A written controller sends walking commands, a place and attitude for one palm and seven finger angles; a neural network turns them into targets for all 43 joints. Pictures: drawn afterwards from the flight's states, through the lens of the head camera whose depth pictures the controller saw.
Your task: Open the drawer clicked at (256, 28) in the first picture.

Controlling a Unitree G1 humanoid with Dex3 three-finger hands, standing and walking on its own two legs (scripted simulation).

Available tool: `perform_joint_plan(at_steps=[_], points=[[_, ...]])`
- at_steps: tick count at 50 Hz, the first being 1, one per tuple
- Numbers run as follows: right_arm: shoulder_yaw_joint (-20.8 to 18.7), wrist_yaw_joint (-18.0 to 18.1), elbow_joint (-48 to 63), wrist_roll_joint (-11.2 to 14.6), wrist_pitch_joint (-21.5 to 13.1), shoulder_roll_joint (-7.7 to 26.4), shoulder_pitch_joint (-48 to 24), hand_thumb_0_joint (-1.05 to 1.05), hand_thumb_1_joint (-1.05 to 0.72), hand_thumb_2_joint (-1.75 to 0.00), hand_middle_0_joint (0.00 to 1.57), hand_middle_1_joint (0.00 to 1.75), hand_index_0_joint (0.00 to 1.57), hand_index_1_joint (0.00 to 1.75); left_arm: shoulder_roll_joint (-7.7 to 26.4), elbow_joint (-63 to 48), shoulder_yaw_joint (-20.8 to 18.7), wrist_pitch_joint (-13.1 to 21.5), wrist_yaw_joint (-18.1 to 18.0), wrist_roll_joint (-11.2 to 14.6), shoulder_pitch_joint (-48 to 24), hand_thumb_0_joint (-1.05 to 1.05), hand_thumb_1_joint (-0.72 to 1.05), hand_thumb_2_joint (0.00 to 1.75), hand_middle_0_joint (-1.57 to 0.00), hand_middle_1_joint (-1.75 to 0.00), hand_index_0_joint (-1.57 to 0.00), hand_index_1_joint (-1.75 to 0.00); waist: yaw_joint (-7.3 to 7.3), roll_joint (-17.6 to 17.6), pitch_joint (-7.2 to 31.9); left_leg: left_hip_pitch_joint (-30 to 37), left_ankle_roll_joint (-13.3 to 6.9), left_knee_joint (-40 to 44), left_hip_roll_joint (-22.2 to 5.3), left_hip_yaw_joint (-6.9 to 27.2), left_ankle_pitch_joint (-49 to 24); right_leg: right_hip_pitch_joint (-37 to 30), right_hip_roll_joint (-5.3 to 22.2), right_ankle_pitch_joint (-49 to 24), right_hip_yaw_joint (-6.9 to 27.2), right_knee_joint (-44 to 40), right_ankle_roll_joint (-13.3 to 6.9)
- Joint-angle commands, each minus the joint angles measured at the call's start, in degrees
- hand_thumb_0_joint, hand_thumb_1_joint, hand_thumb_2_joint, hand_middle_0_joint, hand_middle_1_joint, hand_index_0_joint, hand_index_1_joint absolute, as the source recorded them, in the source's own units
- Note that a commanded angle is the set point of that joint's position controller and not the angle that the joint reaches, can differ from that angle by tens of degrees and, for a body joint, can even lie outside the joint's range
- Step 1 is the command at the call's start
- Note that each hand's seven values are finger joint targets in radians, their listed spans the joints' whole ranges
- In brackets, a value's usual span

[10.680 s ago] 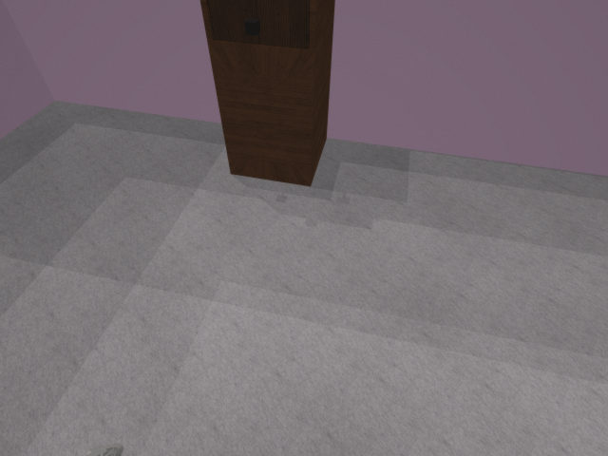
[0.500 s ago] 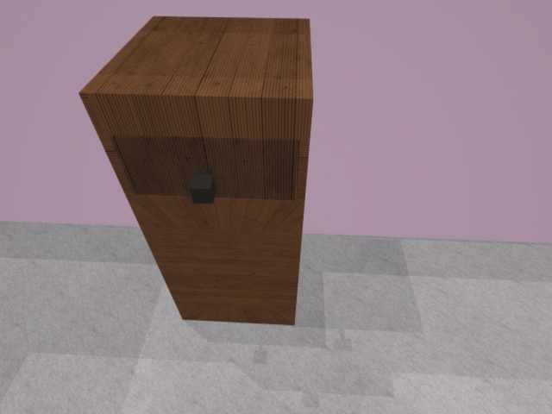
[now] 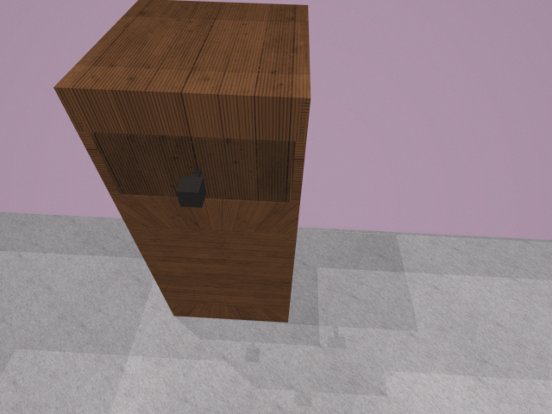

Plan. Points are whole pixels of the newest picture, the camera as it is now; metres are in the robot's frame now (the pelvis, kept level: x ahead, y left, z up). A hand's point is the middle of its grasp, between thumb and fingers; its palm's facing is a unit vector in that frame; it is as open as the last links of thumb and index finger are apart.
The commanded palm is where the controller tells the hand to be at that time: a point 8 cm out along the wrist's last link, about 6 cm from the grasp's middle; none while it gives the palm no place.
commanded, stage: look again from close up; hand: left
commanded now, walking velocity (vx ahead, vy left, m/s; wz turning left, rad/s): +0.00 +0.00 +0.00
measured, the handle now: (194, 184) +0.53 +0.20 +0.00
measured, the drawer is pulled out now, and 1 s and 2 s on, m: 0.00 0.00 0.00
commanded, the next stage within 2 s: raise the hand with hooked fingers in 0.06 s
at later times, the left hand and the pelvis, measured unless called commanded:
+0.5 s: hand (168, 370) +0.19 +0.17 -0.04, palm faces -0.07 -0.29 -0.95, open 8.1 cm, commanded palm +0.14 +0.21 -0.01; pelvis -0.01 -0.02 -0.02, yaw -4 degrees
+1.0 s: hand (151, 334) +0.22 +0.19 +0.01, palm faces -0.03 -0.09 -1.00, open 11.0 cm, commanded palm +0.20 +0.20 +0.07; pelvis -0.01 -0.04 -0.02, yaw -1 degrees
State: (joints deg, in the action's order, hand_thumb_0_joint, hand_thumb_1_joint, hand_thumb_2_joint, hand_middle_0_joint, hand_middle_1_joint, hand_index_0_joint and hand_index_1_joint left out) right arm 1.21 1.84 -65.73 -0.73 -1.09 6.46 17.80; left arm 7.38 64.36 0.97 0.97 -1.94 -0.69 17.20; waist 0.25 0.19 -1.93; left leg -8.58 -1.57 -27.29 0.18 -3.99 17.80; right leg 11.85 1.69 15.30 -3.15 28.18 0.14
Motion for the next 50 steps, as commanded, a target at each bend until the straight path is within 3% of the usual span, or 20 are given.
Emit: perform_joint_plan(at_steps=[1, 7, 8, 9, 10, 11, 12, 13, 14, 15, 17, 19, 21, 26, 29, 31, 34, 41, 46, 50], points=[[-1.03, 0.3, 0.96, 0.16, -0.89, 5.24, 4.36, 0.0, -0.9, -0.9, 0.2, 0.3, 0.2, 0.3, 4.75, -1.25, -1.15, 0.6, -0.26, 0.02, 4.1, 0.0, 0.9, 0.9, -0.2, -0.3, -0.2, -0.3, -0.39, -0.53, -2.31, -3.78, -1.18, 5.71, -5.92, 5.34, -12.69, -2.1, 4.46, -13.09, 4.04, -3.26, -2.41], [-1.05, 0.37, 0.62, 0.11, -0.85, 5.56, 3.89, 0.0, -0.9, -0.9, 0.2, 0.3, 0.2, 0.3, 4.81, -1.48, -1.24, 0.54, -0.3, -0.05, 3.76, 0.0, 0.9, 0.9, -0.2, -0.3, -0.2, -0.3, -0.28, -0.81, -2.66, -2.8, -1.11, 5.64, -6.0, 5.13, -14.46, -2.08, 4.56, -14.4, 3.95, -3.28, -2.33], [-1.85, -0.17, 5.76, 0.86, -0.96, 8.68, -2.88, 0.0, -0.9, -0.9, 0.2, 0.3, 0.2, 0.3, 8.1, 0.56, -1.69, 1.14, -2.63, -0.45, 7.67, 0.0, 0.9, 0.9, -0.2, -0.3, -0.2, -0.3, -2.61, -5.63, -4.56, -7.92, 1.2, -5.51, -6.52, 3.58, -17.48, -0.55, 8.02, -36.23, 7.27, -3.77, -1.23], [-1.75, 2.22, 25.81, 3.68, -9.8, 17.65, -2.39, 0.0, -0.9, -0.9, 0.2, 0.3, 0.2, 0.3, 23.96, -87.65, 0.48, 10.65, -2.99, -8.32, -38.24, 0.0, 0.88, 0.89, -0.2, -0.32, -0.2, -0.32, 2.5, 12.76, 25.25, 7.38, -1.1, 3.14, -1.14, 3.71, -29.83, -5.63, 0.67, -28.5, 8.68, 2.67, -3.15], [-2.56, 4.55, 22.95, 2.67, -15.33, 13.26, -6.52, 0.0, -0.9, -0.9, 0.2, 0.3, 0.2, 0.3, 20.41, -71.52, -1.64, 5.34, -7.67, -9.97, -12.45, 0.0, 0.85, 0.88, -0.2, -0.33, -0.2, -0.33, -1.86, 20.59, 22.87, 11.88, 0.47, 2.94, -3.81, 4.54, -41.82, 0.26, -0.65, -11.25, 3.21, 5.77, -3.71], [-3.58, 4.47, 22.03, 3.98, -17.01, 10.93, -6.85, 0.0, -0.9, -0.9, 0.2, 0.3, 0.2, 0.3, 9.79, -64.29, 3.02, -4.01, -10.55, -9.86, 1.91, 0.0, 0.83, 0.87, -0.21, -0.34, -0.21, -0.34, -0.27, 15.04, 13.14, 4.27, 2.88, 5.54, -4.35, 5.35, -38.07, 6.58, -1.34, 0.17, -0.49, 8.41, -2.18], [-3.02, 3.85, 22.36, 3.65, -17.89, 10.81, -5.81, 0.0, -0.9, -0.9, 0.2, 0.3, 0.2, 0.3, 3.82, -66.17, 8.09, -5.2, -10.5, -13.0, 2.21, 0.0, 0.81, 0.86, -0.21, -0.36, -0.21, -0.36, 0.29, 9.44, 7.97, 1.43, 2.12, 3.62, -3.93, 4.85, -34.89, 8.48, -1.45, -1.72, -1.01, 6.85, -1.62], [-3.47, 3.02, 25.28, 2.35, -18.3, 13.36, -9.01, 0.0, -0.9, -0.9, 0.2, 0.3, 0.2, 0.3, 7.47, -69.45, 7.48, -4.78, -11.59, -18.02, -0.42, 0.0, 0.78, 0.85, -0.21, -0.37, -0.21, -0.37, 0.56, 6.93, 3.38, -2.83, 1.83, 1.13, -3.11, 6.21, -29.03, 10.66, -1.43, -3.68, -0.04, 4.46, -2.22], [-3.85, 2.43, 26.9, 0.56, -17.2, 15.15, -8.23, 0.0, -0.9, -0.9, 0.2, 0.3, 0.2, 0.3, 10.87, -70.19, 5.86, -4.48, -13.11, -25.02, 1.24, 0.0, 0.76, 0.84, -0.21, -0.39, -0.21, -0.39, 1.21, 2.32, 7.09, -5.29, 1.42, -1.61, -2.24, 6.6, -26.34, 11.25, -1.97, -6.85, 0.18, 4.03, -2.77], [-4.17, 1.71, 29.39, -0.72, -15.66, 15.06, -9.17, 0.0, -0.9, -0.9, 0.2, 0.3, 0.2, 0.3, 9.99, -68.21, 6.59, -4.83, -14.43, -30.85, 6.16, 0.0, 0.74, 0.83, -0.21, -0.4, -0.21, -0.4, 0.5, -3.7, 7.76, -7.65, 1.1, -3.71, -1.83, 6.86, -24.79, 12.87, -2.45, -6.6, 0.15, 4.66, -3.03], [-5.41, -0.83, 35.11, -1.63, -11.6, 14.86, -11.44, 0.0, -0.9, -0.9, 0.2, 0.3, 0.2, 0.3, 7.98, -64.54, 7.36, -5.35, -16.46, -41.77, 19.73, 0.0, 0.69, 0.81, -0.22, -0.43, -0.22, -0.43, -3.48, -7.63, 10.05, -11.2, 1.57, -5.59, -0.79, 5.21, -22.76, 12.15, -3.29, -3.18, 1.17, 6.22, -3.61], [-5.9, -3.22, 38.99, -2.35, -6.02, 14.98, -15.3, 0.0, -0.9, -0.9, 0.2, 0.3, 0.2, 0.3, 6.81, -60.98, 7.43, -3.89, -17.91, -49.82, 27.27, 0.0, 0.64, 0.79, -0.22, -0.47, -0.22, -0.47, -5.62, -12.75, 5.01, -18.05, 1.65, -6.69, 0.01, 3.16, -14.07, 14.32, -3.71, -1.91, 3.16, 6.78, -4.33], [-5.48, -5.01, 41.95, -1.94, -2.4, 14.47, -17.69, 0.0, -0.9, -0.9, 0.2, 0.3, 0.2, 0.3, 10.21, -63.09, 3.67, 0.07, -19.16, -54.42, 27.07, 0.0, 0.6, 0.77, -0.22, -0.5, -0.22, -0.5, -7.77, -13.69, 6.49, -21.42, 1.59, -8.26, 0.92, 2.18, -11.34, 12.52, -3.38, -5.8, 5.92, 8.76, -4.71], [-5.0, -5.91, 45.63, -3.02, 2.57, 12.64, -18.41, 0.0, -0.9, -0.9, 0.2, 0.3, 0.2, 0.3, 20.97, -75.18, -6.23, 4.51, -26.58, -63.8, 12.69, 0.0, 0.48, 0.72, -0.23, -0.57, -0.23, -0.57, -8.53, -2.76, 15.86, -20.11, 1.28, -13.53, 2.82, 1.85, -8.43, 16.36, -3.13, -4.05, 11.04, 12.6, -4.99], [-5.43, -5.73, 45.98, -3.97, 3.29, 12.2, -17.72, 0.0, -0.9, -0.9, 0.2, 0.3, 0.2, 0.3, 21.54, -81.15, -5.96, 4.74, -30.45, -66.08, 1.1, 0.0, 0.41, 0.69, -0.24, -0.62, -0.24, -0.62, -5.74, 2.09, 20.81, -14.84, 0.65, -18.61, 2.76, 3.25, -8.14, 24.01, -2.3, -1.37, 13.59, 13.46, -5.0], [-5.44, -4.78, 45.19, -4.49, 3.72, 12.13, -17.75, 0.0, -0.9, -0.9, 0.2, 0.3, 0.2, 0.3, 22.99, -84.87, -6.12, 4.67, -31.11, -64.49, -7.73, 0.0, 0.36, 0.67, -0.24, -0.64, -0.24, -0.64, -3.0, 1.86, 21.72, -14.47, -0.06, -20.97, 2.94, 4.02, -6.23, 25.38, -1.76, -0.07, 13.91, 13.07, -4.23], [-5.02, -3.61, 44.93, -3.87, 3.27, 12.35, -18.11, 0.0, -0.9, -0.9, 0.2, 0.3, 0.2, 0.3, 21.75, -82.25, -3.49, 3.45, -28.9, -60.84, -8.94, 0.0, 0.29, 0.64, -0.24, -0.69, -0.24, -0.69, -1.05, 2.0, 20.41, -14.91, -0.65, -20.34, 3.0, 3.08, -4.6, 22.5, -1.57, -1.46, 11.8, 11.13, -3.31], [-2.65, -1.2, 43.34, -2.05, 4.33, 11.73, -20.01, 0.0, -0.9, -0.9, 0.2, 0.3, 0.2, 0.3, 22.92, -74.71, -2.69, -3.82, -17.46, -56.47, -4.19, 0.0, 0.13, 0.57, -0.25, -0.8, -0.25, -0.8, -3.97, -4.67, 15.61, -18.41, -0.53, -11.09, 2.32, 1.97, -6.16, 5.58, -0.94, -9.0, 10.18, 5.61, -1.66], [-2.35, -1.04, 42.33, -2.11, 3.46, 11.69, -18.75, 0.0, -0.9, -0.9, 0.2, 0.3, 0.2, 0.3, 26.57, -76.12, -7.57, -0.49, -14.63, -56.25, -1.58, 0.0, 0.01, 0.52, -0.26, -0.87, -0.26, -0.87, -6.75, -4.17, 15.46, -17.11, -0.21, -6.55, 1.97, 1.96, -9.07, -0.67, -0.44, -12.62, 9.08, 4.66, -1.72], [-3.69, -1.19, 41.4, -1.9, 2.86, 11.81, -17.55, 0.0, -0.9, -0.9, 0.2, 0.3, 0.2, 0.3, 25.97, -78.29, -8.18, 1.89, -16.39, -56.07, -6.29, 0.0, -0.08, 0.48, -0.27, -0.93, -0.27, -0.93, -5.85, -1.36, 16.08, -14.12, -0.34, -5.66, 2.15, 1.77, -10.53, 0.28, -0.44, -13.07, 7.89, 3.89, -1.92]])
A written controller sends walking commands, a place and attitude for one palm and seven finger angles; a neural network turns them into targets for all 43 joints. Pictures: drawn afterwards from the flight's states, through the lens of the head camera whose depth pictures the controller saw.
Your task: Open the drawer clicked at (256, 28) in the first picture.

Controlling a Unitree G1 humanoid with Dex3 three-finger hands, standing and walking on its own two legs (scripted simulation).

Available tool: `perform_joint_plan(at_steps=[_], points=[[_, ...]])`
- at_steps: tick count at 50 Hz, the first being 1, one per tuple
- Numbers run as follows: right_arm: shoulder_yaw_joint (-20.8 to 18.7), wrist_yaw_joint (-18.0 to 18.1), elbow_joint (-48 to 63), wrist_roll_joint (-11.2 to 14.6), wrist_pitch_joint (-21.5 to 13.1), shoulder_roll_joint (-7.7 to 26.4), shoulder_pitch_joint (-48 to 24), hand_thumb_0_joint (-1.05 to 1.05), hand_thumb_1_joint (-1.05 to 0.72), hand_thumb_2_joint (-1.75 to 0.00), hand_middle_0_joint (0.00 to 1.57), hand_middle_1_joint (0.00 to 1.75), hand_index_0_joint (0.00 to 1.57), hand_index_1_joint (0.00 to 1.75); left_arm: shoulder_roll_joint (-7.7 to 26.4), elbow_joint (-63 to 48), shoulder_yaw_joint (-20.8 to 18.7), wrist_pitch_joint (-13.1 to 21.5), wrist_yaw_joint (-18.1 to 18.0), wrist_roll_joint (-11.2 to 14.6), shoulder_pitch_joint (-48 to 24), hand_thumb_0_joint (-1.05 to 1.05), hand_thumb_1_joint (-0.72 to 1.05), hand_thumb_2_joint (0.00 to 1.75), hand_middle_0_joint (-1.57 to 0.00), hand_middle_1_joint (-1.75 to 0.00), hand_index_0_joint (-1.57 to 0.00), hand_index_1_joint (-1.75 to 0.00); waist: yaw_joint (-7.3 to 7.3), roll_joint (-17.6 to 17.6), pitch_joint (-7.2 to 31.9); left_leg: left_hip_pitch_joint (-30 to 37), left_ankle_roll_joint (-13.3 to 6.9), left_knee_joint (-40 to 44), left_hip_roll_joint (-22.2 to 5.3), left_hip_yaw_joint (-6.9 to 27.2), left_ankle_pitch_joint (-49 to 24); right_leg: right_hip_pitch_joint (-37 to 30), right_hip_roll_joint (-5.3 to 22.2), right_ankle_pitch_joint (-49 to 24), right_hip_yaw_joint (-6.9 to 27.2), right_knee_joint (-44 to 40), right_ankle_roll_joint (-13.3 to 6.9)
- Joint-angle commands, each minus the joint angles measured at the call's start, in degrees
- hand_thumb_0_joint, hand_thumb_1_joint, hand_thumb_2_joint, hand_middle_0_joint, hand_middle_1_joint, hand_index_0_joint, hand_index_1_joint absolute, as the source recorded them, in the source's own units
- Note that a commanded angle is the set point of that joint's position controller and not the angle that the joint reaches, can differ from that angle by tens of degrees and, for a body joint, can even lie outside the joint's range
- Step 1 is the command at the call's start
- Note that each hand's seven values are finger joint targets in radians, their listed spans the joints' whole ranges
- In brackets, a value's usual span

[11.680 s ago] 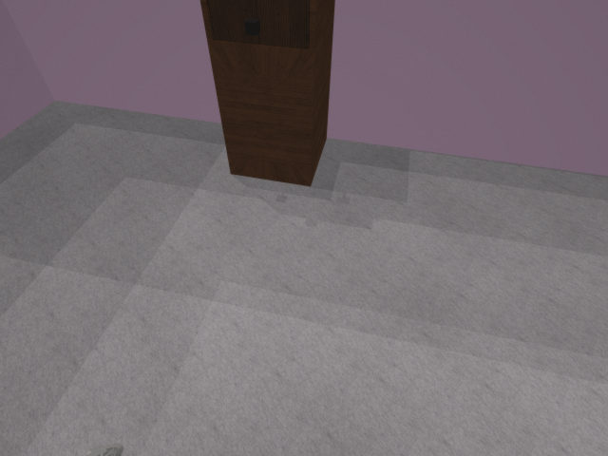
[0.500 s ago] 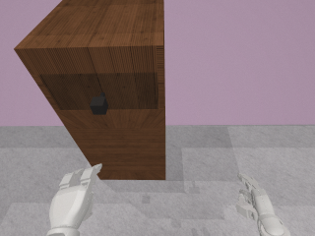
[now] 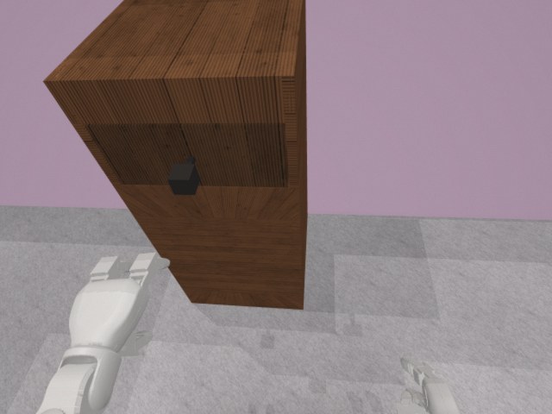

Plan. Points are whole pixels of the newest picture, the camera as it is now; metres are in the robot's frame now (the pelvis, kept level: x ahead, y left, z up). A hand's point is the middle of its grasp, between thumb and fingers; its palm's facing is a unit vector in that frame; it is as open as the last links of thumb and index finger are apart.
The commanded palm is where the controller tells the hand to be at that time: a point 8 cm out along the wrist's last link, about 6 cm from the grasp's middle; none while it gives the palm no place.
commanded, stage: raise the hand with hooked fingers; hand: left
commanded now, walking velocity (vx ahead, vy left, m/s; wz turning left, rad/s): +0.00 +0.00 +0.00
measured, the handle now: (187, 172) +0.53 +0.24 +0.01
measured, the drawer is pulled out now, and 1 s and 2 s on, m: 0.00 0.00 0.00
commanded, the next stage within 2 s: move the hooked fingers above the handle in 1.06 s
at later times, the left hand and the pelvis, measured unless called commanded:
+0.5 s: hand (97, 251) +0.29 +0.27 +0.11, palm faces +0.08 -0.06 -0.99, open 13.6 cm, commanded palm +0.26 +0.28 +0.16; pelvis +0.00 +0.03 +0.02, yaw +1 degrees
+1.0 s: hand (90, 237) +0.30 +0.28 +0.13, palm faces +0.03 -0.07 -1.00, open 13.8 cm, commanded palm +0.27 +0.29 +0.19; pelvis +0.00 +0.04 +0.02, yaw +1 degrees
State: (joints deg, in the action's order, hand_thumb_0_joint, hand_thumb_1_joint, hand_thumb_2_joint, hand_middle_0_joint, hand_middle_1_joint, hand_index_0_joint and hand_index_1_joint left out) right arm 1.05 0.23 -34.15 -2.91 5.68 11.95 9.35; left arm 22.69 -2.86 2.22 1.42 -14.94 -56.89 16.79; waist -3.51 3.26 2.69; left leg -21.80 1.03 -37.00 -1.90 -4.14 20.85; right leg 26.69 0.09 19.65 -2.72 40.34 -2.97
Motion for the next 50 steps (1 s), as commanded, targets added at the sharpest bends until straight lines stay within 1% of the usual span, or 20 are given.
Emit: perform_joint_plan(at_steps=[1, 2, 3, 5, 7, 9, 12, 16, 21, 23, 28, 30, 32, 33, 36, 37, 40, 42, 46, 50], points=[[-3.69, 0.48, 9.97, 0.4, -4.13, 6.43, -9.23, 0.0, -0.9, -0.9, 0.2, 0.3, 0.2, 0.3, 11.03, -11.49, -9.84, 1.53, -3.94, 0.31, -7.8, 0.0, -0.1, 0.47, -0.27, -0.94, -0.27, -0.94, -2.03, -5.07, 11.65, -0.69, -2.92, 4.26, 4.39, 2.02, -12.92, -14.5, 1.18, -15.48, 7.25, -8.72, 1.28], [-4.01, 0.52, 9.56, 0.51, -4.31, 6.63, -8.85, 0.0, -0.9, -0.9, 0.2, 0.3, 0.2, 0.3, 11.25, -12.06, -9.74, 1.88, -4.55, 0.38, -10.03, 0.0, -0.13, 0.46, -0.27, -0.96, -0.27, -0.96, -1.55, -4.63, 11.92, 0.11, -2.99, 4.43, 4.39, 2.12, -12.94, -13.94, 1.22, -14.92, 7.18, -8.89, 1.24], [-4.35, 0.61, 9.1, 0.6, -4.49, 6.59, -8.32, 0.0, -0.9, -0.9, 0.2, 0.3, 0.2, 0.3, 11.37, -11.03, -10.14, 1.87, -4.88, 0.49, -9.56, 0.0, -0.15, 0.45, -0.27, -0.98, -0.27, -0.98, -1.86, -4.73, 12.97, 0.65, -3.07, 4.49, 4.36, 1.86, -13.81, -14.8, 1.32, -16.36, 6.84, -8.77, 1.3], [-4.65, 0.7, 8.66, 1.0, -4.5, 7.07, -8.43, 0.0, -0.9, -0.9, 0.2, 0.3, 0.2, 0.3, 11.07, -10.99, -9.06, 1.32, -4.73, 0.88, -12.22, 0.0, -0.2, 0.43, -0.28, -1.0, -0.28, -1.0, -1.39, -4.51, 12.92, 1.76, -3.04, 5.12, 4.34, 1.82, -14.84, -14.58, 1.26, -18.03, 5.91, -8.78, 1.28], [-4.82, 0.74, 8.37, 1.44, -4.48, 7.22, -9.04, 0.0, -0.9, -0.9, 0.2, 0.3, 0.2, 0.3, 10.64, -11.08, -7.63, 0.39, -4.01, 0.98, -15.24, 0.0, -0.24, 0.41, -0.28, -1.03, -0.28, -1.03, -1.12, -3.77, 12.56, 3.05, -3.07, 5.79, 4.38, 1.79, -14.84, -14.03, 1.13, -16.18, 5.3, -9.33, 1.27], [-4.91, 0.7, 8.14, 1.59, -4.44, 7.45, -9.11, 0.0, -0.9, -0.9, 0.2, 0.3, 0.2, 0.3, 10.8, -12.06, -6.74, -0.38, -2.83, 0.98, -16.38, 0.0, -0.29, 0.39, -0.29, -1.07, -0.29, -1.07, -1.56, -1.43, 13.42, 5.68, -3.05, 6.64, 4.1, 1.95, -17.45, -14.48, 0.81, -17.91, 4.09, -9.21, 0.9], [-4.39, 0.87, 8.08, 2.15, -3.82, 7.53, -9.88, 0.0, -0.9, -0.9, 0.2, 0.3, 0.2, 0.3, 10.85, -10.44, -5.56, -2.34, -0.25, 1.45, -19.16, 0.0, -0.36, 0.36, -0.29, -1.11, -0.29, -1.11, -1.19, -3.61, 10.41, 6.44, -2.89, 8.42, 3.75, 2.12, -17.41, -14.3, 0.54, -16.45, 2.87, -10.43, 1.05], [-3.54, 1.07, 8.3, 2.57, -2.81, 7.67, -10.39, 0.0, -0.9, -0.9, 0.2, 0.3, 0.2, 0.3, 13.83, -9.86, -6.69, -4.02, 2.81, 1.16, -24.44, 0.0, -0.45, 0.32, -0.3, -1.17, -0.3, -1.17, -1.76, -2.1, 9.99, 8.42, -2.7, 10.81, 3.53, 2.32, -18.46, -16.49, 0.12, -16.19, 2.34, -11.89, 0.84], [-2.84, 0.95, 8.11, 2.9, -1.56, 7.44, -10.62, 0.0, -0.9, -0.9, 0.2, 0.3, 0.2, 0.3, 15.04, -8.73, -6.61, -5.02, 6.55, 1.76, -30.38, 0.0, -0.5, 0.3, -0.3, -1.2, -0.3, -1.2, -1.64, -0.37, 9.69, 11.02, -2.25, 12.85, 3.14, 2.59, -22.8, -18.95, -0.22, -19.05, 1.5, -13.21, 0.6], [-2.58, 0.84, 7.72, 2.93, -1.1, 7.45, -10.2, 0.0, -0.9, -0.9, 0.2, 0.3, 0.2, 0.3, 14.76, -7.97, -5.62, -5.17, 8.29, 2.16, -32.86, 0.0, -0.5, 0.3, -0.3, -1.2, -0.3, -1.2, -1.25, -1.25, 9.2, 11.58, -2.21, 13.41, 3.04, 2.69, -23.93, -19.41, -0.34, -19.78, 1.16, -13.79, 0.64], [-2.13, 0.83, 7.55, 3.17, -0.37, 7.8, -9.87, 0.0, -0.9, -0.9, 0.2, 0.3, 0.2, 0.3, 16.2, -6.86, -5.03, -4.7, 12.39, 3.21, -39.32, 0.0, -0.5, 0.3, -0.3, -1.2, -0.3, -1.2, -0.72, -0.74, 8.8, 12.85, -2.04, 14.98, 2.74, 3.39, -24.25, -20.19, -0.46, -18.57, 0.49, -15.38, 0.56], [-2.23, 0.83, 7.56, 3.0, -0.34, 8.08, -9.51, 0.0, -0.9, -0.9, 0.2, 0.3, 0.2, 0.3, 18.04, -8.06, -6.03, -3.83, 13.48, 3.39, -41.57, 0.0, -0.5, 0.3, -0.3, -1.2, -0.3, -1.2, -0.94, -0.01, 11.29, 14.44, -2.12, 14.9, 2.81, 3.47, -26.2, -21.45, -0.44, -20.12, 0.63, -15.63, 0.59], [-2.13, 0.73, 7.45, 3.14, -0.43, 8.12, -9.31, 0.0, -0.9, -0.9, 0.2, 0.3, 0.2, 0.3, 19.16, -7.9, -6.97, -2.97, 14.35, 4.03, -43.37, 0.0, -0.5, 0.3, -0.3, -1.2, -0.3, -1.2, -0.9, 0.33, 11.76, 14.6, -1.97, 15.17, 2.67, 3.92, -27.8, -22.25, -0.34, -20.79, 0.56, -15.76, 0.5], [-2.26, 0.77, 7.08, 3.21, -0.31, 8.3, -8.85, 0.0, -0.9, -0.9, 0.2, 0.3, 0.2, 0.3, 19.73, -6.99, -7.57, -2.57, 14.67, 4.49, -43.68, 0.0, -0.5, 0.3, -0.3, -1.2, -0.3, -1.2, -0.82, -0.01, 11.57, 14.63, -1.85, 15.31, 2.56, 4.2, -29.02, -22.12, -0.51, -21.21, 0.36, -15.9, 0.49], [-2.52, 0.14, 7.57, 3.6, -0.14, 8.59, -8.44, 0.0, -0.9, -0.9, 0.2, 0.3, 0.2, 0.3, 18.28, -3.96, -7.97, -2.21, 16.05, 6.01, -37.76, 0.0, -0.5, 0.3, -0.3, -1.2, -0.3, -1.2, -1.63, -1.17, 10.26, 13.32, -1.66, 15.82, 2.48, 3.97, -29.97, -22.8, -0.58, -21.81, 0.23, -16.33, 0.48], [-2.71, -0.14, 7.26, 3.48, -0.05, 8.7, -7.75, 0.0, -0.9, -0.9, 0.2, 0.3, 0.2, 0.3, 17.21, -3.96, -6.97, -1.84, 16.52, 6.15, -37.37, 0.0, -0.5, 0.3, -0.3, -1.2, -0.3, -1.2, -1.52, -2.43, 10.31, 13.32, -1.72, 15.72, 2.41, 3.75, -30.69, -22.6, -0.42, -22.27, -0.03, -16.22, 0.63], [-3.0, -0.45, 7.93, 3.43, 0.11, 9.24, -7.86, 0.0, -0.9, -0.9, 0.2, 0.3, 0.2, 0.3, 18.05, -6.34, -7.49, -0.5, 16.52, 6.25, -37.79, 0.0, -0.5, 0.3, -0.3, -1.2, -0.3, -1.2, -1.65, -1.92, 10.01, 12.81, -1.72, 16.08, 2.36, 3.83, -29.22, -21.76, -0.44, -20.98, 0.04, -16.46, 0.69], [-3.14, -0.57, 7.86, 3.35, -0.18, 9.09, -7.57, 0.0, -0.9, -0.9, 0.2, 0.3, 0.2, 0.3, 18.14, -7.59, -7.96, 0.71, 15.81, 6.12, -38.19, 0.0, -0.5, 0.3, -0.3, -1.2, -0.3, -1.2, -1.91, -1.54, 11.46, 13.11, -1.9, 15.96, 2.5, 3.93, -28.1, -22.06, -0.34, -19.84, 0.27, -16.33, 0.58], [-3.53, -0.32, 7.55, 3.11, -0.67, 9.31, -7.4, 0.0, -0.9, -0.9, 0.2, 0.3, 0.2, 0.3, 21.29, -10.0, -11.62, 2.33, 12.65, 5.94, -39.11, 0.0, -0.5, 0.3, -0.3, -1.2, -0.3, -1.2, -2.45, -0.19, 13.56, 13.41, -1.8, 15.87, 2.77, 4.17, -28.11, -22.85, -0.51, -20.37, 0.75, -16.17, 0.47], [-3.92, -0.14, 6.39, 3.56, -0.89, 9.2, -7.17, 0.0, -0.9, -0.9, 0.2, 0.3, 0.2, 0.3, 20.2, -8.4, -10.84, 1.89, 10.38, 5.89, -39.38, 0.0, -0.5, 0.3, -0.3, -1.2, -0.3, -1.2, -2.04, -0.05, 12.61, 12.94, -1.81, 15.96, 2.95, 3.42, -27.04, -21.7, -0.25, -20.22, 0.79, -16.36, 0.59]])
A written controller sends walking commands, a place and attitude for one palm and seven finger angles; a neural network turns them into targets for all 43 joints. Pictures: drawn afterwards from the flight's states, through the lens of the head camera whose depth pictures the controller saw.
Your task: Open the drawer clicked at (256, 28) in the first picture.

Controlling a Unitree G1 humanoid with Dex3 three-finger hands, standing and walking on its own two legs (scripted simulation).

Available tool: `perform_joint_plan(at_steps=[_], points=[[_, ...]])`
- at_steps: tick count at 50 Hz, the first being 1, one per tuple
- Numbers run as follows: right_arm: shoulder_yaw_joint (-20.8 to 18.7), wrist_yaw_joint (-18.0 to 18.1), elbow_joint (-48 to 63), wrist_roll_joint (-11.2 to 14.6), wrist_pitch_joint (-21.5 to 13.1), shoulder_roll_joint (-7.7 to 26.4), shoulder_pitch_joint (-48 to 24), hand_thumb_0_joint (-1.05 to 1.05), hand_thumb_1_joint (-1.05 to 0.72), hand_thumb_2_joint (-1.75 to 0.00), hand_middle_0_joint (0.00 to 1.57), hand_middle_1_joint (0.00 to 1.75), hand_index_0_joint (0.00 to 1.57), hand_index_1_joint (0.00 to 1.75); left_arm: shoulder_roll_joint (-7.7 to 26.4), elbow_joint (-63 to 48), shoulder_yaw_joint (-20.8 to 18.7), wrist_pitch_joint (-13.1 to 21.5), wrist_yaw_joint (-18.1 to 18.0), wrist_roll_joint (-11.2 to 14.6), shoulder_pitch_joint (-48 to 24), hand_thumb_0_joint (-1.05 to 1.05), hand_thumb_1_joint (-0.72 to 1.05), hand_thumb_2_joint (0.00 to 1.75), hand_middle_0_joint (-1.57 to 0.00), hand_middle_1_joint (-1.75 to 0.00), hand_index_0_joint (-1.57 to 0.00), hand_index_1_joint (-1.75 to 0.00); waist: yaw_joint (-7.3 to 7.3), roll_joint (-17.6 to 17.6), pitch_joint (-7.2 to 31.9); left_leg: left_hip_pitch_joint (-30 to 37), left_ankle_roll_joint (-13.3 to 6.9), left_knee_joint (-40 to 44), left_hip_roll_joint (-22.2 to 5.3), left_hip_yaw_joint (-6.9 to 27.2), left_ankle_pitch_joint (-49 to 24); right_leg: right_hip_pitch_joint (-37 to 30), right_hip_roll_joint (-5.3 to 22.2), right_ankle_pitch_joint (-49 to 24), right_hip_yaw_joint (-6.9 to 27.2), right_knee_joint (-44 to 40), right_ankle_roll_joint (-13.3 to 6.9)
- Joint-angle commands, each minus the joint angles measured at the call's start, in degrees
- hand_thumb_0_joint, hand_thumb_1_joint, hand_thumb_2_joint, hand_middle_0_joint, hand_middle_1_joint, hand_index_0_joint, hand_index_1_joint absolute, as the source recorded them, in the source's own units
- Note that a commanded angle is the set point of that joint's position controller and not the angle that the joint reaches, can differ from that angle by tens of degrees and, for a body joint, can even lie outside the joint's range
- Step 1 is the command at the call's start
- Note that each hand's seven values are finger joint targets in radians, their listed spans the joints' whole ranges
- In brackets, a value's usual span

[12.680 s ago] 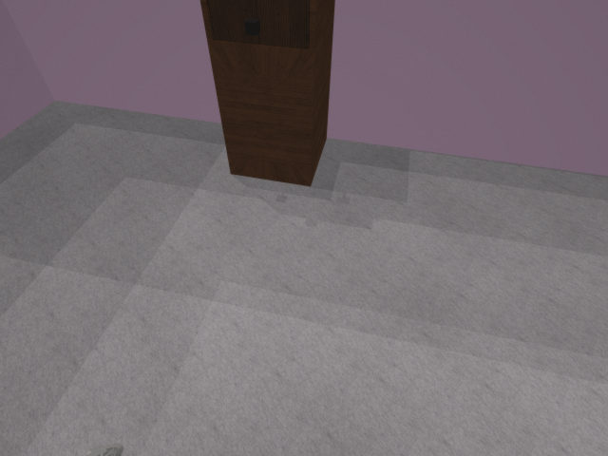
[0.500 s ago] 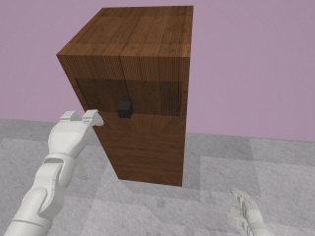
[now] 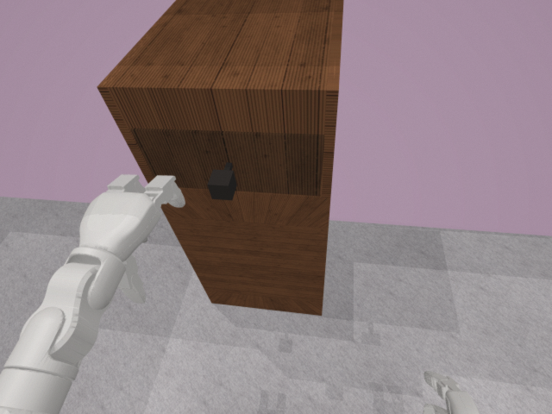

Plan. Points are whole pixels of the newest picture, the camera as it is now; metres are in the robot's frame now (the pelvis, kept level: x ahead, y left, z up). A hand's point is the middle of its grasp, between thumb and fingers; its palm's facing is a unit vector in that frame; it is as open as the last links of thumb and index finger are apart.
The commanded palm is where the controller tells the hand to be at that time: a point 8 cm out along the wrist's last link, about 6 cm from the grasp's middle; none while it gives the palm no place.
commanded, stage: raise the hand with hooked fingers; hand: left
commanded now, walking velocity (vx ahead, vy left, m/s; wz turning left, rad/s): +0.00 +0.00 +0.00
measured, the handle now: (225, 177) +0.54 +0.19 -0.01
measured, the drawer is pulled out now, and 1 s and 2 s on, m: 0.00 0.00 0.00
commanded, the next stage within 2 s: move the hooked fingers above the handle in 0.06 s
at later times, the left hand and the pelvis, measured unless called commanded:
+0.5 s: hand (163, 225) +0.34 +0.22 +0.10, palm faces +0.01 -0.05 -1.00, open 13.8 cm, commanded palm +0.33 +0.23 +0.15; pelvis -0.01 -0.02 +0.00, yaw +1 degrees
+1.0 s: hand (189, 196) +0.41 +0.20 +0.08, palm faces -0.01 -0.03 -1.00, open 13.8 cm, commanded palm +0.39 +0.22 +0.14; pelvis +0.01 -0.01 -0.01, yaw -1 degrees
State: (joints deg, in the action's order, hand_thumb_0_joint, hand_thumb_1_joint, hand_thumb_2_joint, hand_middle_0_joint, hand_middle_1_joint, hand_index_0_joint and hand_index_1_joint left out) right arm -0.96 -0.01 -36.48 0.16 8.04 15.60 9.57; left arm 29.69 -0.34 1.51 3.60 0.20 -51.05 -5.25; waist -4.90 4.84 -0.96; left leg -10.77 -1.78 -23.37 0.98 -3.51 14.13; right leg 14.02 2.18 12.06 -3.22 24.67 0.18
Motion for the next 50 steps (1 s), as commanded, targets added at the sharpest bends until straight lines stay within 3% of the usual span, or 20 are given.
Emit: perform_joint_plan(at_steps=[1, 8, 13, 14, 15, 19, 27, 29, 31, 35, 36, 37, 41, 44, 46, 48, 50], points=[[-1.8, 0.07, 8.75, 0.54, -3.36, 5.59, -7.76, 0.0, -0.9, -0.9, 0.2, 0.3, 0.2, 0.3, 13.34, -10.56, -10.4, -0.83, -5.02, 0.05, -17.37, 0.0, -0.5, 0.3, -0.3, -1.2, -0.3, -1.2, -0.72, -1.49, 16.51, 1.83, 0.96, 2.3, 0.11, 2.88, -19.89, -9.51, -2.46, -12.52, 1.47, -0.78, -2.63], [-1.35, 0.6, 8.84, 0.83, -2.88, 5.45, -9.04, 0.0, -0.9, -0.9, 0.2, 0.3, 0.2, 0.3, 11.04, -8.4, -6.42, -3.3, -3.01, -0.05, -16.58, 0.0, -0.5, 0.3, -0.3, -1.2, -0.3, -1.2, 0.14, -3.85, 14.25, 0.42, 0.26, 3.01, 0.61, 1.8, -15.27, -9.64, -2.05, -10.39, 1.73, -1.9, -2.15], [-1.0, 1.7, 7.82, 0.8, -3.22, 5.32, -7.83, 0.0, -0.9, -0.9, 0.2, 0.3, 0.2, 0.3, 11.83, -2.11, -5.91, -2.07, -2.41, -0.81, -23.49, 0.0, -0.5, 0.3, -0.3, -1.2, -0.3, -1.2, 1.16, -5.64, 11.88, -0.9, -0.03, 3.01, 0.83, 1.48, -10.61, -7.33, -2.0, -6.08, 1.93, -2.92, -1.89], [-1.16, 1.86, 7.65, 0.8, -3.35, 5.49, -7.43, 0.0, -0.9, -0.9, 0.2, 0.3, 0.2, 0.3, 13.19, -2.1, -7.08, -1.38, -2.63, -1.07, -24.78, 0.0, -0.5, 0.3, -0.3, -1.2, -0.3, -1.2, 0.94, -5.44, 13.27, -0.7, -0.08, 2.74, 0.92, 1.41, -11.37, -7.85, -2.0, -6.91, 2.09, -2.67, -1.89], [-1.1, 1.96, 7.92, 0.7, -3.44, 5.31, -7.68, 0.0, -0.9, -0.9, 0.2, 0.3, 0.2, 0.3, 12.83, -2.63, -6.37, -0.78, -2.82, -1.28, -26.28, 0.0, -0.5, 0.3, -0.3, -1.2, -0.3, -1.2, 0.87, -3.65, 14.63, -0.19, -0.05, 2.57, 1.12, 1.39, -12.02, -8.29, -1.92, -7.72, 2.24, -2.36, -1.99], [-1.38, 2.14, 7.26, 0.76, -3.77, 5.08, -6.5, 0.0, -0.9, -0.9, 0.2, 0.3, 0.2, 0.3, 11.6, 0.85, -5.16, 0.52, -3.7, -1.56, -29.83, 0.0, -0.5, 0.3, -0.3, -1.2, -0.3, -1.2, 1.34, -2.95, 15.46, -0.23, 0.06, 1.93, 1.15, 1.38, -12.57, -7.13, -1.96, -8.19, 2.02, -1.76, -2.09], [-1.74, 2.4, 6.6, 1.22, -3.35, 5.75, -3.88, 0.0, -0.9, -0.9, 0.2, 0.3, 0.2, 0.3, 12.3, 11.21, -4.63, -0.23, -3.79, -2.41, -35.56, 0.0, -0.5, 0.3, -0.3, -1.2, -0.3, -1.2, 1.92, -6.01, 15.6, -3.54, -0.18, 1.19, 1.18, 1.02, -11.46, -6.92, -1.71, -8.22, 2.25, -1.01, -1.93], [-2.14, 2.45, 6.71, 1.09, -3.33, 5.84, -3.14, 0.0, -0.9, -0.9, 0.2, 0.3, 0.2, 0.3, 11.93, 10.07, -3.75, 0.64, -3.84, -2.68, -38.48, 0.0, -0.5, 0.3, -0.3, -1.2, -0.3, -1.2, 2.09, -4.26, 18.62, -2.48, -0.3, 0.42, 1.32, 1.01, -13.27, -7.3, -1.75, -10.38, 2.48, -0.08, -2.06], [-2.52, 2.39, 7.09, 0.94, -3.34, 6.02, -2.29, 0.0, -0.9, -0.9, 0.2, 0.3, 0.2, 0.3, 13.3, 9.72, -5.34, 1.52, -4.08, -2.66, -37.84, 0.0, -0.5, 0.3, -0.3, -1.2, -0.3, -1.2, 1.74, -4.22, 21.32, -2.39, -0.32, -0.25, 1.35, 1.43, -15.28, -8.56, -1.96, -12.32, 2.51, 0.91, -2.14], [-2.94, 2.18, 6.27, 1.3, -3.07, 6.17, -0.32, 0.0, -0.9, -0.9, 0.2, 0.3, 0.2, 0.3, 10.69, 13.48, -3.3, 2.03, -4.92, -2.53, -39.57, 0.0, -0.5, 0.3, -0.3, -1.2, -0.3, -1.2, 2.71, -5.2, 18.66, -3.39, -0.27, -0.79, 1.04, 1.4, -15.53, -5.17, -2.22, -12.51, 1.93, 1.6, -2.26], [-3.14, 2.23, 6.26, 1.24, -3.11, 6.33, -0.08, 0.0, -0.9, -0.9, 0.2, 0.3, 0.2, 0.3, 11.6, 14.65, -4.49, 1.92, -5.21, -2.6, -39.3, 0.0, -0.5, 0.3, -0.3, -1.2, -0.3, -1.2, 2.45, -6.68, 19.17, -3.83, -0.41, -0.93, 1.03, 1.18, -14.98, -5.82, -2.17, -12.09, 2.16, 1.4, -2.1], [-3.06, 2.3, 6.11, 1.33, -3.01, 6.5, 0.33, 0.0, -0.9, -0.9, 0.2, 0.3, 0.2, 0.3, 13.17, 15.51, -5.4, 1.84, -5.62, -3.0, -40.23, 0.0, -0.5, 0.3, -0.3, -1.2, -0.3, -1.2, 2.3, -5.67, 19.46, -4.51, -0.43, -0.92, 1.12, 1.11, -14.85, -6.02, -2.05, -12.17, 2.27, 1.71, -2.15], [-3.58, 2.1, 5.63, 1.16, -2.74, 6.52, 1.52, 0.0, -0.9, -0.9, 0.2, 0.3, 0.2, 0.3, 13.77, 16.15, -6.06, 1.74, -7.18, -3.97, -42.4, 0.0, -0.5, 0.3, -0.3, -1.2, -0.3, -1.2, 2.19, -4.2, 22.74, -3.89, -0.25, -1.76, 0.98, 1.32, -18.24, -6.5, -2.32, -14.67, 2.2, 3.17, -2.51], [-4.0, 1.74, 5.49, 1.3, -2.66, 6.35, 2.24, 0.0, -0.9, -0.9, 0.2, 0.3, 0.2, 0.3, 10.83, 16.23, -3.53, 1.16, -7.75, -4.06, -42.7, 0.0, -0.5, 0.3, -0.3, -1.2, -0.3, -1.2, 2.84, -3.15, 23.54, -2.53, -0.27, -2.7, 0.74, 1.11, -20.43, -4.88, -2.56, -16.42, 2.0, 3.88, -2.52], [-4.08, 1.72, 5.23, 1.24, -2.5, 6.7, 2.95, 0.0, -0.9, -0.9, 0.2, 0.3, 0.2, 0.3, 11.36, 18.06, -3.84, 0.64, -7.91, -4.29, -43.59, 0.0, -0.5, 0.3, -0.3, -1.2, -0.3, -1.2, 3.18, -5.16, 23.32, -3.18, -0.2, -2.74, 0.61, 1.38, -20.42, -4.89, -2.67, -16.29, 1.84, 3.91, -2.51], [-4.2, 1.62, 5.35, 1.26, -2.41, 6.6, 2.92, 0.0, -0.9, -0.9, 0.2, 0.3, 0.2, 0.3, 10.91, 17.85, -3.52, 0.39, -7.98, -4.46, -43.06, 0.0, -0.5, 0.3, -0.3, -1.2, -0.3, -1.2, 2.95, -4.24, 24.11, -2.7, -0.32, -3.16, 0.56, 1.21, -21.6, -4.73, -2.69, -17.43, 1.96, 4.42, -2.5], [-4.03, 1.59, 4.94, 1.32, -2.21, 6.76, 3.36, 0.0, -0.9, -0.9, 0.2, 0.3, 0.2, 0.3, 11.0, 19.74, -3.34, -0.07, -7.96, -4.61, -44.55, 0.0, -0.5, 0.3, -0.3, -1.2, -0.3, -1.2, 3.37, -5.68, 23.0, -3.49, -0.32, -3.01, 0.42, 1.26, -20.46, -4.16, -2.69, -16.75, 1.8, 4.33, -2.47]])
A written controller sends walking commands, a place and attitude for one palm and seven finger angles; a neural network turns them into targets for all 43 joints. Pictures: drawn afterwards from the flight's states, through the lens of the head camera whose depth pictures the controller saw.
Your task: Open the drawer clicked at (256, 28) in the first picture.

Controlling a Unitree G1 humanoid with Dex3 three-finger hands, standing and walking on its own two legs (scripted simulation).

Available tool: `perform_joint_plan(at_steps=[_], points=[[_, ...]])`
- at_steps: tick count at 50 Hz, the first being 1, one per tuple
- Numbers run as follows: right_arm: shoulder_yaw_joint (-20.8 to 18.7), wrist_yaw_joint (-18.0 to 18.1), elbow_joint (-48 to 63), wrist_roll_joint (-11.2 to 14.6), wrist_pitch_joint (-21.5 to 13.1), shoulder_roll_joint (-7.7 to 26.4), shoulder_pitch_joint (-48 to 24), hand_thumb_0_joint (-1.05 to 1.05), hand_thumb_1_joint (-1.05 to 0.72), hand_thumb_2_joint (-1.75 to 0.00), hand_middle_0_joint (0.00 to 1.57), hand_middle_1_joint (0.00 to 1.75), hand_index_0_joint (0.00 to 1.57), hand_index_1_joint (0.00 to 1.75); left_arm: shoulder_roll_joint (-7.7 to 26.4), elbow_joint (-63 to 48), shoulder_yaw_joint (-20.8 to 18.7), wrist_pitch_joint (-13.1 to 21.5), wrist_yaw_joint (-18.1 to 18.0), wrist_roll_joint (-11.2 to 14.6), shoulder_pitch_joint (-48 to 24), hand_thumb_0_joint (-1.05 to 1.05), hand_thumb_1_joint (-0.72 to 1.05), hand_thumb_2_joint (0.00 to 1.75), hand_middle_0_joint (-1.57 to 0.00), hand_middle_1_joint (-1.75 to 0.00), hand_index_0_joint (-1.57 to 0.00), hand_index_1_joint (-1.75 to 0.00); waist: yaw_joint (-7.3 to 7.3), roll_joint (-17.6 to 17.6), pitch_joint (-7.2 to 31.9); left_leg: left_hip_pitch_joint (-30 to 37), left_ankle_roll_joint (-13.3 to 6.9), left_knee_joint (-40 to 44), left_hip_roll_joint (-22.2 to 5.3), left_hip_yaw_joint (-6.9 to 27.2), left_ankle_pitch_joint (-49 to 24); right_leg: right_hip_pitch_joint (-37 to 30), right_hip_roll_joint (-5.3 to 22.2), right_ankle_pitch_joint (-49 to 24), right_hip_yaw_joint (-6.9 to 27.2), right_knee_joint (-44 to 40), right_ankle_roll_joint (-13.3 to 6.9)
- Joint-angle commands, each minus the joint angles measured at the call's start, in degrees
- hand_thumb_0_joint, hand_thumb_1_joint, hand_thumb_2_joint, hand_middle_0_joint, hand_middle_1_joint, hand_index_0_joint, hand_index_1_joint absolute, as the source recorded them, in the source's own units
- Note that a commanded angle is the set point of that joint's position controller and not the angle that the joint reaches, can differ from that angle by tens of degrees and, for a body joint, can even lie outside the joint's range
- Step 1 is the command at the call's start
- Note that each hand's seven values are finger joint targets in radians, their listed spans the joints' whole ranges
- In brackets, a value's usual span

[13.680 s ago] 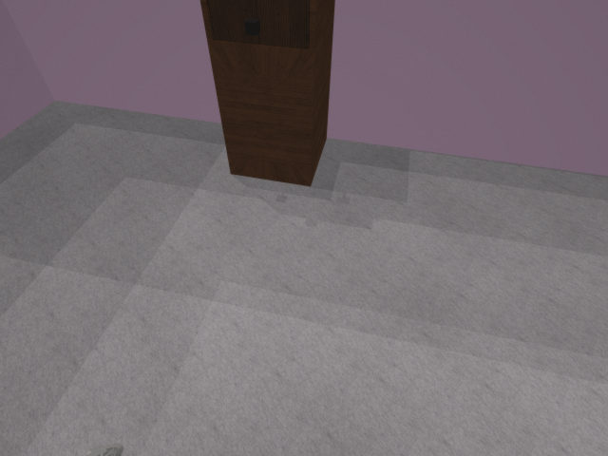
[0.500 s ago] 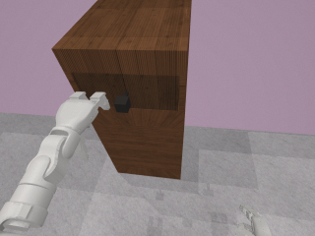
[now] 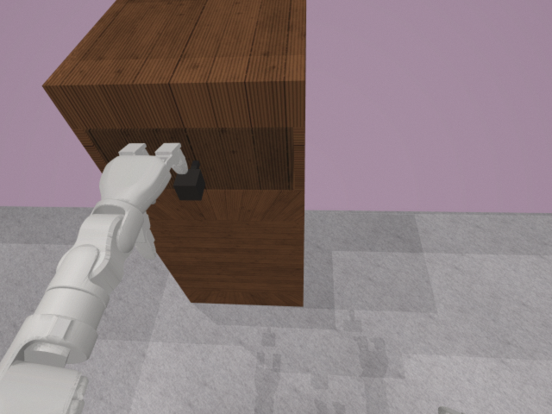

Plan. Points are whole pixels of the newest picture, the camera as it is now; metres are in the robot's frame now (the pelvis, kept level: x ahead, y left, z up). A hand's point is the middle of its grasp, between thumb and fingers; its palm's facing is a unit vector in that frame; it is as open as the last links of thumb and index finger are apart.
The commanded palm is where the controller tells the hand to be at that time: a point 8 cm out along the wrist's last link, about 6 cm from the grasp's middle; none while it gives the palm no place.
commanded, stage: move the hooked fingers above the handle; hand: left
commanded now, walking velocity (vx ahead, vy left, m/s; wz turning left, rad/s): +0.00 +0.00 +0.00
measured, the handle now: (192, 177) +0.53 +0.21 +0.00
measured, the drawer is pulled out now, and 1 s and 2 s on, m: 0.00 0.00 0.00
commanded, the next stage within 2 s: lower the fingers behind the handle in 1.36 s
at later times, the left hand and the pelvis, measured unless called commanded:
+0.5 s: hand (167, 183) +0.44 +0.21 +0.07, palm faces -0.04 -0.01 -1.00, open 13.8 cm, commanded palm +0.43 +0.22 +0.13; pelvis +0.00 +0.00 -0.01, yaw +0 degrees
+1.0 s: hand (172, 173) +0.47 +0.22 +0.06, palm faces -0.05 -0.01 -1.00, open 13.8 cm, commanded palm +0.45 +0.22 +0.13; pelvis +0.00 +0.00 -0.01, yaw -1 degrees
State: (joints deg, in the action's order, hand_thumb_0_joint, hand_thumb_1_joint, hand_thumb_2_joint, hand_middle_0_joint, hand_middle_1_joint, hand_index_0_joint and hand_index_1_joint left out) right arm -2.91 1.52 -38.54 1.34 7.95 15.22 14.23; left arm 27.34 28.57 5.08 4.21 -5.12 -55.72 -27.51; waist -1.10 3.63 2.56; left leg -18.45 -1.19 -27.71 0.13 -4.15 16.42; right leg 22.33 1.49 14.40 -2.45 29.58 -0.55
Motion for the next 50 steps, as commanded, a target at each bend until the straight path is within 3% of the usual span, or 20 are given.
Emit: perform_joint_plan(at_steps=[1, 5, 6, 8, 13, 16, 18, 21, 24, 29, 31, 32, 33, 35, 38, 40, 43, 45, 46, 50], points=[[-2.06, 0.2, 7.04, 0.15, -2.0, 7.25, -1.47, 0.0, -0.9, -0.9, 0.2, 0.3, 0.2, 0.3, 13.81, -7.47, -7.28, -0.95, -2.52, 0.0, -21.75, 0.0, -0.5, 0.3, -0.3, -1.2, -0.3, -1.2, -0.38, -4.67, 18.54, 3.64, -0.99, 1.24, 1.32, 1.71, -22.45, -12.4, -2.01, -18.93, 1.13, -0.79, -1.78], [-2.08, 0.29, 6.91, 0.01, -1.82, 6.92, -0.81, 0.0, -0.9, -0.9, 0.2, 0.3, 0.2, 0.3, 13.09, -7.27, -6.1, -0.32, -2.57, -0.59, -25.85, 0.0, -0.5, 0.3, -0.3, -1.2, -0.3, -1.2, 0.13, -3.52, 19.91, 4.24, -0.98, 0.55, 1.31, 1.81, -23.57, -11.66, -1.99, -19.88, 1.04, -0.03, -1.8], [-2.23, 0.34, 6.8, 0.01, -1.78, 7.09, -0.53, 0.0, -0.9, -0.9, 0.2, 0.3, 0.2, 0.3, 14.26, -6.42, -7.28, -0.13, -2.65, -0.77, -25.66, 0.0, -0.5, 0.3, -0.3, -1.2, -0.3, -1.2, 0.16, -3.77, 20.2, 4.22, -0.97, 0.35, 1.24, 1.91, -23.7, -11.5, -2.11, -19.15, 1.04, 0.0, -1.87], [-2.33, 0.24, 6.7, -0.05, -1.82, 6.73, -0.08, 0.0, -0.9, -0.9, 0.2, 0.3, 0.2, 0.3, 11.91, -6.82, -4.89, 0.44, -2.77, -0.78, -28.12, 0.0, -0.5, 0.3, -0.3, -1.2, -0.3, -1.2, 0.72, -2.15, 20.64, 5.42, -0.91, -0.26, 1.16, 2.02, -24.88, -10.09, -2.14, -19.82, 0.94, 0.27, -1.9], [-2.53, 0.14, 6.04, -0.27, -1.67, 6.74, 1.15, 0.0, -0.9, -0.9, 0.2, 0.3, 0.2, 0.3, 11.01, -3.2, -4.07, 0.97, -3.61, -1.28, -31.83, 0.0, -0.5, 0.3, -0.3, -1.2, -0.3, -1.2, 1.47, -2.73, 21.37, 5.32, -0.86, -1.27, 1.19, 2.15, -24.64, -8.51, -2.28, -19.42, 0.85, 0.88, -1.92], [-2.38, 0.36, 5.2, -0.36, -1.47, 7.11, 2.12, 0.0, -0.9, -0.9, 0.2, 0.3, 0.2, 0.3, 11.68, 2.46, -4.23, 0.66, -4.08, -1.92, -34.97, 0.0, -0.5, 0.3, -0.3, -1.2, -0.3, -1.2, 2.56, -5.09, 18.9, 2.82, -0.96, -1.36, 1.36, 2.16, -21.82, -7.15, -2.28, -17.82, 0.72, 0.73, -1.84], [-2.4, 0.45, 5.28, -0.43, -1.42, 7.0, 2.38, 0.0, -0.9, -0.9, 0.2, 0.3, 0.2, 0.3, 12.4, 3.08, -4.52, 0.89, -4.54, -2.35, -36.58, 0.0, -0.5, 0.3, -0.3, -1.2, -0.3, -1.2, 2.2, -3.4, 21.06, 2.79, -1.01, -1.72, 1.51, 1.93, -21.83, -7.65, -2.18, -18.4, 1.1, 1.26, -1.89], [-2.44, 0.59, 4.65, -0.65, -1.34, 7.33, 3.86, 0.0, -0.9, -0.9, 0.2, 0.3, 0.2, 0.3, 13.58, 6.17, -4.94, 1.04, -5.14, -3.0, -39.99, 0.0, -0.5, 0.3, -0.3, -1.2, -0.3, -1.2, 3.24, -3.32, 21.76, 1.53, -0.91, -2.25, 1.55, 2.26, -21.5, -7.21, -2.27, -18.15, 1.03, 1.72, -1.93], [-2.68, 0.58, 4.62, -0.82, -1.35, 7.29, 4.85, 0.0, -0.9, -0.9, 0.2, 0.3, 0.2, 0.3, 14.26, 7.94, -5.86, 1.54, -5.65, -2.91, -40.27, 0.0, -0.5, 0.3, -0.3, -1.2, -0.3, -1.2, 3.03, -2.72, 23.65, 1.12, -1.05, -2.82, 1.53, 1.96, -22.0, -7.72, -2.24, -19.43, 1.24, 2.28, -1.85], [-2.82, 0.55, 3.95, -0.76, -1.19, 7.89, 6.79, 0.0, -0.9, -0.9, 0.2, 0.3, 0.2, 0.3, 13.61, 13.21, -4.8, 1.09, -6.22, -3.51, -42.75, 0.0, -0.5, 0.3, -0.3, -1.2, -0.3, -1.2, 4.64, -3.79, 21.39, -1.67, -1.16, -3.32, 1.41, 1.87, -19.73, -5.36, -2.48, -18.15, 1.33, 2.35, -1.7], [-3.09, 0.61, 3.84, -1.0, -1.29, 8.09, 7.84, 0.0, -0.9, -0.9, 0.2, 0.3, 0.2, 0.3, 14.58, 13.98, -5.62, 1.32, -6.36, -3.63, -44.1, 0.0, -0.5, 0.3, -0.3, -1.2, -0.3, -1.2, 4.89, -4.66, 23.91, -2.03, -1.34, -3.97, 1.52, 1.95, -20.33, -6.56, -2.57, -19.0, 1.55, 2.61, -1.63], [-3.08, 0.63, 3.64, -0.94, -1.23, 8.18, 8.21, 0.0, -0.9, -0.9, 0.2, 0.3, 0.2, 0.3, 15.47, 13.73, -5.75, 1.53, -6.56, -3.88, -45.6, 0.0, -0.5, 0.3, -0.3, -1.2, -0.3, -1.2, 5.09, -3.41, 24.3, -2.18, -1.32, -4.11, 1.5, 1.89, -20.22, -6.21, -2.47, -19.19, 1.79, 2.81, -1.58], [-3.26, 0.59, 3.51, -1.07, -1.31, 8.05, 8.66, 0.0, -0.9, -0.9, 0.2, 0.3, 0.2, 0.3, 14.09, 13.82, -4.8, 1.62, -6.79, -3.84, -46.11, 0.0, -0.5, 0.3, -0.3, -1.2, -0.3, -1.2, 5.36, -3.39, 25.1, -1.85, -1.36, -4.23, 1.47, 1.94, -20.41, -6.03, -2.56, -19.33, 1.76, 2.87, -1.53], [-3.29, 0.63, 3.46, -1.12, -1.26, 8.29, 9.22, 0.0, -0.9, -0.9, 0.2, 0.3, 0.2, 0.3, 17.44, 14.24, -7.84, 1.88, -7.25, -4.04, -44.69, 0.0, -0.5, 0.3, -0.3, -1.2, -0.3, -1.2, 4.26, -2.56, 26.27, -2.3, -1.29, -4.29, 1.4, 1.75, -21.12, -7.02, -2.61, -19.86, 1.87, 3.22, -1.66], [-3.56, 0.42, 3.33, -1.33, -1.17, 8.18, 9.66, 0.0, -0.9, -0.9, 0.2, 0.3, 0.2, 0.3, 17.02, 14.77, -8.03, 1.8, -7.85, -4.19, -43.3, 0.0, -0.5, 0.3, -0.3, -1.2, -0.3, -1.2, 4.02, -2.45, 27.19, -2.48, -1.29, -4.55, 1.2, 1.63, -22.85, -7.57, -2.71, -21.33, 1.77, 3.52, -1.62], [-3.31, 0.5, 3.41, -1.03, -0.99, 8.53, 9.28, 0.0, -0.9, -0.9, 0.2, 0.3, 0.2, 0.3, 18.04, 16.15, -8.38, 1.04, -8.06, -4.27, -42.45, 0.0, -0.5, 0.3, -0.3, -1.2, -0.3, -1.2, 4.23, -3.12, 24.74, -4.15, -1.33, -4.0, 1.18, 1.19, -20.59, -7.18, -2.7, -20.25, 1.84, 2.99, -1.47], [-3.43, 0.65, 3.63, -0.98, -1.09, 8.62, 9.42, 0.0, -0.9, -0.9, 0.2, 0.3, 0.2, 0.3, 20.07, 15.17, -9.87, 1.02, -8.13, -4.63, -42.13, 0.0, -0.5, 0.3, -0.3, -1.2, -0.3, -1.2, 3.54, -2.57, 26.82, -4.29, -1.44, -3.74, 1.17, 1.04, -20.69, -9.0, -2.64, -20.72, 2.08, 3.08, -1.49], [-3.63, 0.61, 3.84, -1.01, -1.2, 8.44, 9.22, 0.0, -0.9, -0.9, 0.2, 0.3, 0.2, 0.3, 16.99, 13.77, -7.44, 1.19, -7.86, -4.23, -42.47, 0.0, -0.5, 0.3, -0.3, -1.2, -0.3, -1.2, 4.27, -2.02, 26.41, -2.72, -1.5, -3.76, 1.01, 0.89, -21.56, -7.95, -2.72, -21.01, 1.89, 2.72, -1.44], [-3.68, 0.62, 3.64, -0.97, -1.18, 8.56, 9.43, 0.0, -0.9, -0.9, 0.2, 0.3, 0.2, 0.3, 18.52, 13.45, -8.86, 1.61, -7.72, -4.32, -42.74, 0.0, -0.5, 0.3, -0.3, -1.2, -0.3, -1.2, 4.27, -2.82, 26.53, -2.39, -1.58, -3.92, 0.89, 1.23, -22.25, -8.19, -2.83, -20.92, 1.9, 2.64, -1.51], [-3.94, 0.49, 3.43, -0.97, -1.29, 8.31, 9.41, 0.0, -0.9, -0.9, 0.2, 0.3, 0.2, 0.3, 14.73, 11.63, -5.86, 2.07, -7.52, -3.91, -43.49, 0.0, -0.5, 0.3, -0.3, -1.2, -0.3, -1.2, 4.88, -0.89, 25.69, 0.6, -1.43, -3.89, 0.59, 1.69, -22.54, -4.99, -3.06, -18.82, 1.49, 2.26, -1.54]])
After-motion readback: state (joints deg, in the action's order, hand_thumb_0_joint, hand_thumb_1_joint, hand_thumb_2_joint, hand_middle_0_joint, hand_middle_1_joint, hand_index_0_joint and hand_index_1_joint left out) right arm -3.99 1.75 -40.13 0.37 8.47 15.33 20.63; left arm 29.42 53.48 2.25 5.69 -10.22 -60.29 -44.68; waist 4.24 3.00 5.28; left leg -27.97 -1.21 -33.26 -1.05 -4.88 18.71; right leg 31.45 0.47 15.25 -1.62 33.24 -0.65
